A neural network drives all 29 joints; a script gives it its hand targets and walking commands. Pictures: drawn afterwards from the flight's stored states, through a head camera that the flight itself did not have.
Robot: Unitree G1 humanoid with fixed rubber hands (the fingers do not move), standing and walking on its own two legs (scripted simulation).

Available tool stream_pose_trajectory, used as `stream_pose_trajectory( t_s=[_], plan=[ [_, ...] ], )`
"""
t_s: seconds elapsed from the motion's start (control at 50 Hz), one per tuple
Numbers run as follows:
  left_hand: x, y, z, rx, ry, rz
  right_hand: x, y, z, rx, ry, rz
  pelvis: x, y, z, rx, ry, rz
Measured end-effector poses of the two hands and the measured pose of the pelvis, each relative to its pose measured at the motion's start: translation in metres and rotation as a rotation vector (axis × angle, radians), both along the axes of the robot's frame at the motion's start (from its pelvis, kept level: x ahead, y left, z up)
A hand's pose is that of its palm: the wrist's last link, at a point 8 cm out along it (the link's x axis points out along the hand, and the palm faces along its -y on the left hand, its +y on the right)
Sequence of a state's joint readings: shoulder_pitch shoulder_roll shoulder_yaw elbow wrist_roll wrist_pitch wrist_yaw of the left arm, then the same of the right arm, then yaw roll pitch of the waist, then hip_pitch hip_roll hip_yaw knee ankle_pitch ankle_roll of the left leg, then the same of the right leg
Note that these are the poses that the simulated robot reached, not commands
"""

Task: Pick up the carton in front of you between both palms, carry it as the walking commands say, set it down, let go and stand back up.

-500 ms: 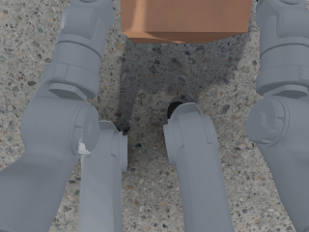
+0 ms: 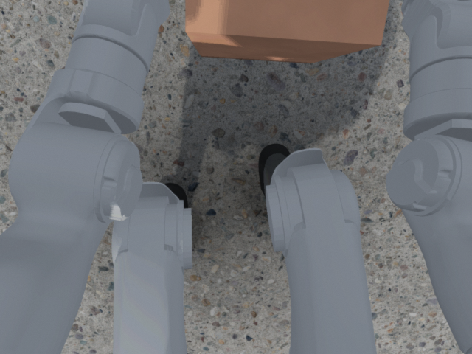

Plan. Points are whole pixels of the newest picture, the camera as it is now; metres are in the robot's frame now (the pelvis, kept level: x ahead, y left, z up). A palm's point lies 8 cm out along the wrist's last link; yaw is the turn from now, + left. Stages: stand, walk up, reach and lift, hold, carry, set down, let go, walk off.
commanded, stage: set down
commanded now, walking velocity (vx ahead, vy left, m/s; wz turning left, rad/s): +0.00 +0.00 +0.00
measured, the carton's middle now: out of the picture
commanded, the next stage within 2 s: let go in 1.76 s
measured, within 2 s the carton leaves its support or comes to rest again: neither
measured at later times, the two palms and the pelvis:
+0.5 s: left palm out of the picture +0.58 -0.02 -0.20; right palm out of the picture +0.49 -0.32 -0.20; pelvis +0.00 +0.00 -0.01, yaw -1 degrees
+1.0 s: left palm out of the picture +0.60 -0.02 -0.10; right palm out of the picture +0.51 -0.38 -0.11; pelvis +0.00 -0.01 +0.02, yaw -3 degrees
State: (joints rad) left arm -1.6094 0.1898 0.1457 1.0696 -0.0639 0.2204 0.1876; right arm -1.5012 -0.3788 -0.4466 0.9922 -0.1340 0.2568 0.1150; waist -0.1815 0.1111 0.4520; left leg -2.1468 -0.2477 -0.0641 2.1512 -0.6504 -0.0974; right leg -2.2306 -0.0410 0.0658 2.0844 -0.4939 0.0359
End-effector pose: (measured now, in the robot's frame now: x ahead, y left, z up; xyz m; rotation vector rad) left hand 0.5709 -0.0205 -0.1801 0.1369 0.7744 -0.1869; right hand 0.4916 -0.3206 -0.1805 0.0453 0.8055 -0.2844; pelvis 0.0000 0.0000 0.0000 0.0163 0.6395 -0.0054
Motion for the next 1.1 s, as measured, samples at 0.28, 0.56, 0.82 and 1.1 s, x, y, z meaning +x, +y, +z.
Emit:
stream_pose_trajectory(
  t_s=[0.28, 0.56, 0.82, 1.1],
  plan=[
    [0.002, 0.001, -0.004, -0.041, -0.012, -0.034, 0.001, -0.001, -0.005, 0.026, -0.025, 0.011, -0.001, 0.002, -0.006, -0.004, -0.020, -0.001],
    [0.008, 0.010, -0.020, 0.002, -0.045, -0.033, -0.008, -0.015, -0.031, -0.001, 0.002, -0.073, 0.004, -0.002, -0.009, -0.001, -0.030, -0.016],
    [0.021, 0.015, 0.002, 0.007, -0.123, -0.006, 0.009, -0.053, 0.006, -0.035, -0.107, -0.116, 0.001, -0.010, -0.009, 0.016, -0.046, -0.042],
    [0.031, -0.005, 0.116, 0.036, -0.139, 0.028, 0.007, -0.060, 0.111, -0.040, -0.157, -0.112, -0.003, -0.010, 0.046, 0.048, -0.012, -0.088]
  ],
)
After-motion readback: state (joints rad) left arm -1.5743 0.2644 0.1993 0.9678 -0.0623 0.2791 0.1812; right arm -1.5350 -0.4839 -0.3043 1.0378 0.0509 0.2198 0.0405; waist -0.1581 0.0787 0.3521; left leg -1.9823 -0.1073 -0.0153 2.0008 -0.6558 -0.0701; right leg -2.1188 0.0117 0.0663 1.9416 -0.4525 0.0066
